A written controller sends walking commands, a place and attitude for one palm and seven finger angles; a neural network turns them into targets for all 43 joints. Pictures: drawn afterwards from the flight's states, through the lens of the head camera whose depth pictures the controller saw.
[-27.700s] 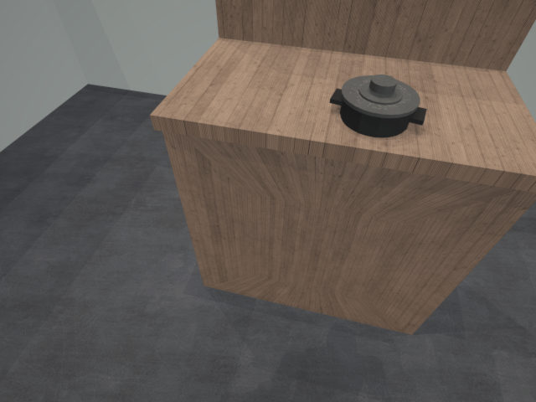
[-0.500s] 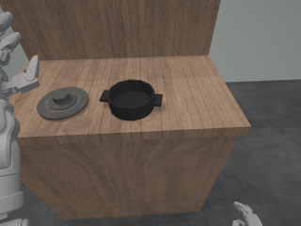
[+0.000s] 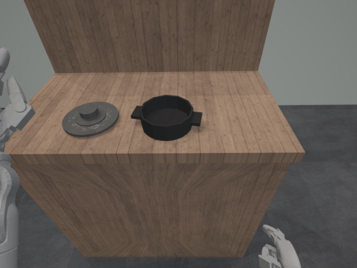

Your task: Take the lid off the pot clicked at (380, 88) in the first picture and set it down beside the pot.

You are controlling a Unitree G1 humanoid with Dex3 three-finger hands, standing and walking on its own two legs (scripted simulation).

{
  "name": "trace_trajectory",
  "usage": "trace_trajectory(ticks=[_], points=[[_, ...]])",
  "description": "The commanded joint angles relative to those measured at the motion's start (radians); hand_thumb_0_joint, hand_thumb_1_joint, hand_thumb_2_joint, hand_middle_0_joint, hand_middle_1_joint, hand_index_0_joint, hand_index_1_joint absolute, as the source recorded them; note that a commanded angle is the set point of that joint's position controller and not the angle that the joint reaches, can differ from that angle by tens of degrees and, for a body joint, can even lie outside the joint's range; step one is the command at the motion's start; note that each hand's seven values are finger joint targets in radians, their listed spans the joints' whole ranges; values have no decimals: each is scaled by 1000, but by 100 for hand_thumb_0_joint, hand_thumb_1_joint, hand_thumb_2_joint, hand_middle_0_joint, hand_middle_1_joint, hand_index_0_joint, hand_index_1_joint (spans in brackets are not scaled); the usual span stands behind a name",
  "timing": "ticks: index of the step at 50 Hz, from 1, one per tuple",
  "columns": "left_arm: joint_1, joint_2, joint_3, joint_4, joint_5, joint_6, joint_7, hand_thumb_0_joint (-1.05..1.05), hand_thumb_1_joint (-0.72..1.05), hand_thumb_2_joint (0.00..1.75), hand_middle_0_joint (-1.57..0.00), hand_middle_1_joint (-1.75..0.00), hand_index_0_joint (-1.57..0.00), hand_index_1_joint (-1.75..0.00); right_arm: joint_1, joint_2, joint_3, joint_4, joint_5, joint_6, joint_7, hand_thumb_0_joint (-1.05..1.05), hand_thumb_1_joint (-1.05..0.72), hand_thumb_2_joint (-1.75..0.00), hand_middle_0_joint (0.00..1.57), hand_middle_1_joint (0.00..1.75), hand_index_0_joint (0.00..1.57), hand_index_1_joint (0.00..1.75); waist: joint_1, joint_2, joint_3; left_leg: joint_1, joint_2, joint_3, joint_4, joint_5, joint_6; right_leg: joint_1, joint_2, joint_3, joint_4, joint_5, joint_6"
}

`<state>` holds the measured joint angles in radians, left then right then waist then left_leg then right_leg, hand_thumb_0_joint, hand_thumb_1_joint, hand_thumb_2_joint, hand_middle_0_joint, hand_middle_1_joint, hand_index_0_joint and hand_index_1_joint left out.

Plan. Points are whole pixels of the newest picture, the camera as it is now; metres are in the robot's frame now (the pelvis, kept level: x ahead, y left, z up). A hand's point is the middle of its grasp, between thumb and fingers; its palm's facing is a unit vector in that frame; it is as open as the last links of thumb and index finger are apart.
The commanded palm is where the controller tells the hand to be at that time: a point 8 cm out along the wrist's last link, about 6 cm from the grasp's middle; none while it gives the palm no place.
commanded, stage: draw the hand back to the body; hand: left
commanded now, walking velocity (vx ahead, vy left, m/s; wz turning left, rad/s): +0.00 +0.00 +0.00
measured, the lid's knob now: (88, 111) +0.48 +0.34 +0.11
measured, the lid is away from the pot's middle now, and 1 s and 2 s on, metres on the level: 0.23 0.23 0.23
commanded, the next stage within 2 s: step back with the hand held close in 0.58 s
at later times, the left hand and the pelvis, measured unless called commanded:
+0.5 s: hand out of the picture +0.16 +0.26 +0.29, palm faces +0.49 -0.83 -0.27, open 7.4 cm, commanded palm +0.11 +0.30 +0.28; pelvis -0.02 +0.02 +0.00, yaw +0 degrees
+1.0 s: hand out of the picture +0.17 +0.27 +0.27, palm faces +0.45 -0.79 -0.41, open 7.4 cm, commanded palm +0.10 +0.33 +0.28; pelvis -0.03 +0.05 -0.01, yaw -1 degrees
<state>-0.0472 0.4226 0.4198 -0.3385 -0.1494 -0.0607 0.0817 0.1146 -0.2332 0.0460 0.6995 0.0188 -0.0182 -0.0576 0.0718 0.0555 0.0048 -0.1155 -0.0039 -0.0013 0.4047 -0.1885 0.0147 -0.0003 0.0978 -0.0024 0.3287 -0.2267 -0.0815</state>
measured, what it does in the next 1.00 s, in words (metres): shifts its weight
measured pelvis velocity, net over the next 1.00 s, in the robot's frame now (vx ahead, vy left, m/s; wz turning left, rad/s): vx -0.03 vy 0.05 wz -0.01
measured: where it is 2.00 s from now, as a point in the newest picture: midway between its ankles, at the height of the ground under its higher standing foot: outside the picture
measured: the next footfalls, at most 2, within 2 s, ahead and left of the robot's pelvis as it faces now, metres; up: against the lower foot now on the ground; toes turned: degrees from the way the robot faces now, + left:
right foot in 1.96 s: -0.17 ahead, -0.04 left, +0.00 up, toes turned -3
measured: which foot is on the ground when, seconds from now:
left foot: down 0.00-1.00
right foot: down 0.00-1.00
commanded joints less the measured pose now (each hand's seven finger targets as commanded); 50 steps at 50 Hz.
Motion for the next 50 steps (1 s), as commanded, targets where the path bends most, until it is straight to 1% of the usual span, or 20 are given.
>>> trace_trajectory(ticks=[1,4,6,8,9,11,15,18,20,24,30,34,35,37,38,40,44,45,49,50], points=[[-214,234,82,-261,0,-72,2,0,90,90,-20,-30,-20,-30,-185,-108,-43,-170,2,-67,-8,0,-90,-90,20,30,20,30,-8,25,-124,132,13,19,-33,141,44,-102,-83,30,-83,206,56],[-120,242,119,-274,-5,-80,3,0,90,90,-20,-30,-20,-30,-181,-106,-47,-167,-2,-75,-6,0,-90,-90,20,30,20,30,2,-17,-119,121,19,16,-39,145,41,-89,-83,26,-82,208,55],[-110,230,106,-319,-4,-91,0,0,90,90,-20,-30,-20,-30,-182,-104,-48,-167,-2,-79,-4,0,-90,-90,20,30,20,30,-1,25,-119,127,20,16,-46,136,38,-94,-82,24,-89,179,51],[-67,214,103,-292,-8,-92,-1,0,90,90,-20,-30,-20,-30,-183,-102,-47,-163,-3,-83,-5,0,-90,-90,20,30,20,30,-3,-8,-66,113,22,13,-50,107,38,-119,-79,22,-105,137,53],[-79,206,88,-327,-5,-97,-4,0,90,90,-20,-30,-20,-30,-187,-102,-48,-164,-2,-85,-3,0,-90,-90,20,30,20,30,-5,23,-68,119,23,11,-54,97,37,-123,-79,25,-110,117,50],[-8,222,123,-307,-12,-101,-2,0,90,90,-20,-30,-20,-30,-176,-103,-50,-164,-5,-91,-5,0,-90,-90,20,30,20,30,0,-9,-63,113,24,6,-59,88,37,-117,-77,20,-114,100,49],[44,198,104,-413,-5,-120,-7,0,90,90,-20,-30,-20,-30,-181,-96,-50,-168,-7,-101,3,0,-90,-90,20,30,20,30,0,39,-78,127,24,2,-66,84,32,-112,-76,16,-116,81,45],[119,208,130,-427,-9,-124,-3,0,90,90,-20,-30,-20,-30,-176,-96,-55,-167,-10,-105,4,0,-90,-90,20,30,20,30,6,-2,-63,115,30,-1,-69,83,31,-112,-77,13,-118,81,45],[163,198,131,-447,-9,-125,-7,0,90,90,-20,-30,-20,-30,-174,-94,-55,-167,-9,-106,9,0,-90,-90,20,30,20,30,4,11,-62,117,29,1,-67,90,29,-108,-76,13,-119,87,45],[108,194,119,-431,-3,-128,0,0,90,90,-20,-30,-20,-30,-175,-97,-52,-157,-10,-110,3,0,-90,-90,20,30,20,30,-5,3,-2,98,33,-16,-86,14,26,-145,-73,9,-139,2,44],[105,163,80,-464,3,-132,-5,0,90,90,-20,-30,-20,-30,-181,-91,-47,-163,-9,-116,8,0,-90,-90,20,30,20,30,-4,29,-20,111,29,-27,-104,-23,23,-132,-69,9,-136,-25,42],[119,185,113,-452,1,-127,-1,0,90,90,-20,-30,-20,-30,-179,-93,-50,-158,-14,-113,7,0,-90,-90,20,30,20,30,2,6,-26,99,34,-27,-101,14,22,-117,-74,9,-131,7,39],[-3,327,233,-481,26,-177,28,0,90,90,-20,-30,-20,-30,-149,-114,-36,-217,6,-81,13,0,-90,-90,20,30,20,30,-31,104,74,29,41,-68,-68,-94,36,-241,-119,120,-160,-38,45],[122,195,129,-402,43,-185,28,0,90,90,-20,-30,-20,-30,-120,-124,-62,-216,-1,-63,-1,0,-90,-90,20,30,20,30,-48,-60,26,18,47,-105,27,-71,40,-308,-173,173,-173,-56,39],[172,174,107,-394,54,-179,26,0,90,90,-20,-30,-20,-30,-94,-121,-68,-219,2,-50,5,0,-90,-90,20,30,20,30,-54,-88,-11,46,53,-97,77,-43,41,-334,-205,185,-169,-38,32],[187,183,105,-451,58,-188,29,0,90,90,-20,-30,-20,-30,-75,-118,-75,-231,5,-36,10,0,-90,-90,20,30,20,30,-64,-52,-67,54,61,-90,91,13,37,-330,-223,175,-121,23,19],[251,233,157,-546,71,-187,50,0,90,90,-20,-30,-20,-30,-73,-135,-90,-266,3,-11,-6,0,-90,-90,20,30,20,30,-61,18,-102,-42,118,-149,9,108,45,-260,-165,102,13,133,41],[267,261,190,-591,70,-195,57,0,90,90,-20,-30,-20,-30,-76,-134,-89,-275,0,-13,-6,0,-90,-90,20,30,20,30,-50,84,-137,-47,126,-163,-18,155,46,-233,-140,79,54,137,45],[369,268,234,-619,70,-182,66,0,90,90,-20,-30,-20,-30,-62,-130,-101,-294,-1,2,-9,0,-90,-90,20,30,20,30,-49,40,-177,-116,165,-190,-25,232,48,-190,-107,58,137,107,59],[381,281,249,-636,69,-184,70,0,90,90,-20,-30,-20,-30,-58,-133,-103,-294,-3,1,-7,0,-90,-90,20,30,20,30,-48,64,-198,-111,166,-193,-34,221,47,-188,-101,56,150,82,58]])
